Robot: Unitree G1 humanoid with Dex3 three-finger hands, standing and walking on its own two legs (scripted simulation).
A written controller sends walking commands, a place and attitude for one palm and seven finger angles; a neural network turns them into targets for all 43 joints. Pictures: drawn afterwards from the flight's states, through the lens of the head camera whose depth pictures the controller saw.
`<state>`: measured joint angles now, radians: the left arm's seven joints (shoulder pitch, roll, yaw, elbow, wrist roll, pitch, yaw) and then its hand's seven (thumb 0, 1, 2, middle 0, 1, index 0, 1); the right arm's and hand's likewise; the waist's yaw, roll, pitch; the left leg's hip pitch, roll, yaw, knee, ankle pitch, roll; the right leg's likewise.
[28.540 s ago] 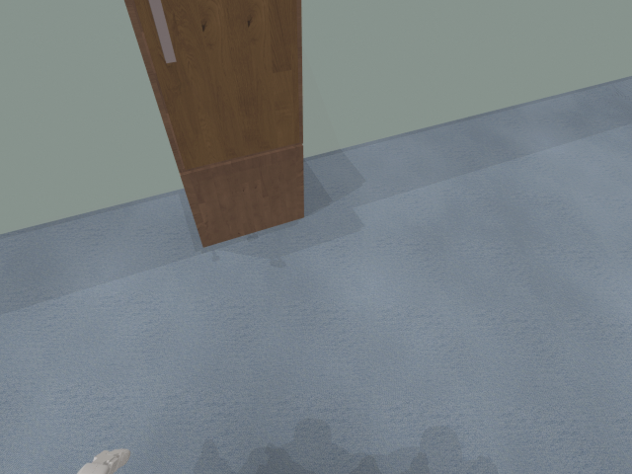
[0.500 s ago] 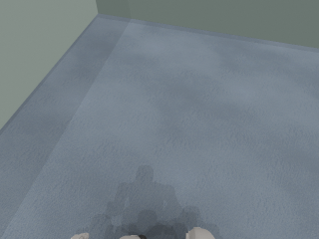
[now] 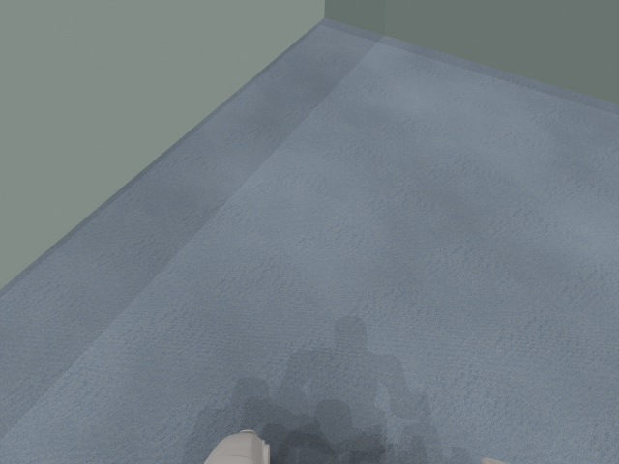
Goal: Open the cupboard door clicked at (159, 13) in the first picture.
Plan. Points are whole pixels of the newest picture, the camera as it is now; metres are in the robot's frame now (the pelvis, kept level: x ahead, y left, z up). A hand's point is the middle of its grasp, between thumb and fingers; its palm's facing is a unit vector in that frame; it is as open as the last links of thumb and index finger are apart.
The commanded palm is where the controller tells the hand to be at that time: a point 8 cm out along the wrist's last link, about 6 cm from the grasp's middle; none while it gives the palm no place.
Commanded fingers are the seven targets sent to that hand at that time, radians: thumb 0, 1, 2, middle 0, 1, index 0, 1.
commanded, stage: turn to face it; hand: left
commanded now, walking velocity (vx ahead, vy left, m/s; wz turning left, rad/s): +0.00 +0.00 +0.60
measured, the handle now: out of the picture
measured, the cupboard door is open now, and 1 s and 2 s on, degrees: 37 37 37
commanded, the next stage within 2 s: none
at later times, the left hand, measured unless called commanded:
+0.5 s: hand out of the picture +0.10 +0.21 -0.16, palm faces +0.29 -0.91 -0.30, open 7.4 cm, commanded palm none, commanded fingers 0.00 0.90 0.90 -0.20 -0.30 -0.20 -0.30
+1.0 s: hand out of the picture +0.02 +0.21 -0.18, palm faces +0.59 -0.77 -0.24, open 7.4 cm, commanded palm none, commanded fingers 0.00 0.90 0.90 -0.20 -0.30 -0.20 -0.30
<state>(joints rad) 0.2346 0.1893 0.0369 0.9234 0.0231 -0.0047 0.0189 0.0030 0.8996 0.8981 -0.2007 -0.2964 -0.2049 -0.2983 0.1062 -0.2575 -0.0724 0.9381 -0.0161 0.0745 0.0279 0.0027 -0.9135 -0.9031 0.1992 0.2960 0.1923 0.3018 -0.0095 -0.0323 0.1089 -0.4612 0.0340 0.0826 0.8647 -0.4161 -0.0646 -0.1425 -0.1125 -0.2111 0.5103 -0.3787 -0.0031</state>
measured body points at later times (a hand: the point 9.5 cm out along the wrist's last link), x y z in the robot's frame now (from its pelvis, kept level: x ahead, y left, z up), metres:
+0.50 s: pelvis +0.05 -0.03 -0.01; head +0.11 -0.03 +0.43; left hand +0.09 +0.25 -0.13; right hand +0.20 -0.26 -0.16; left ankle +0.01 +0.11 -0.72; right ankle +0.09 -0.15 -0.74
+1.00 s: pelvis +0.08 -0.01 +0.00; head +0.11 +0.04 +0.44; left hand -0.01 +0.25 -0.16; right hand +0.31 -0.16 -0.13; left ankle +0.04 +0.08 -0.74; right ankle +0.14 -0.16 -0.65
